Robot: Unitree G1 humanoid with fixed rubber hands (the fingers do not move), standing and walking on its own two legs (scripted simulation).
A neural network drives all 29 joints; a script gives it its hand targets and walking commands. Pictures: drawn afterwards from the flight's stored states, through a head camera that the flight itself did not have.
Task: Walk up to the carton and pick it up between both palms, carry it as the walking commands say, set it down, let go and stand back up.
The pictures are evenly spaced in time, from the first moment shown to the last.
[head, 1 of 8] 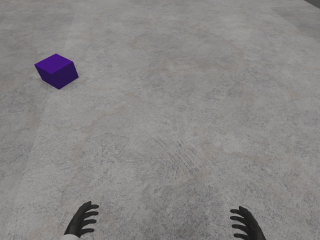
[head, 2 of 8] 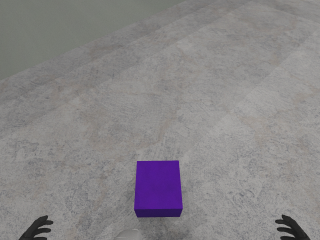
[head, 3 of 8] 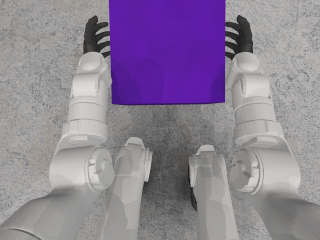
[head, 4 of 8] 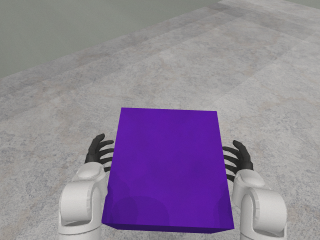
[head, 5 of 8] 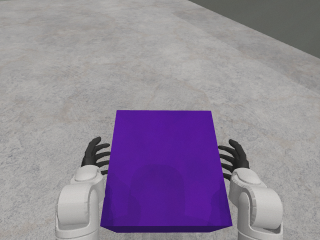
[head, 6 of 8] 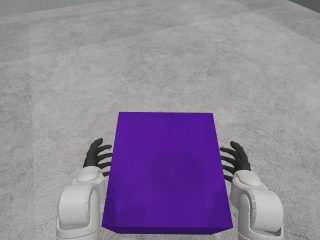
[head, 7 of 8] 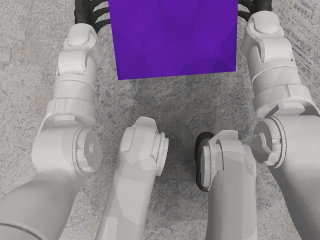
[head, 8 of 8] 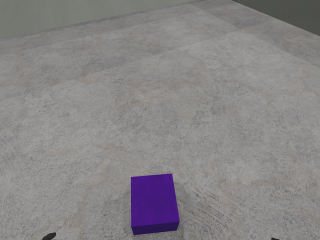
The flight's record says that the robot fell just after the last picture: no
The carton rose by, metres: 0.71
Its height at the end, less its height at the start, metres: +0.00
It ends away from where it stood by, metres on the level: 1.67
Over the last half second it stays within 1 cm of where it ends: yes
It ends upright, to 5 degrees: yes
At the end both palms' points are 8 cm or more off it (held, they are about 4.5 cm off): yes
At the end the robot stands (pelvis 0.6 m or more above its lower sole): yes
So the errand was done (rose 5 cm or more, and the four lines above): yes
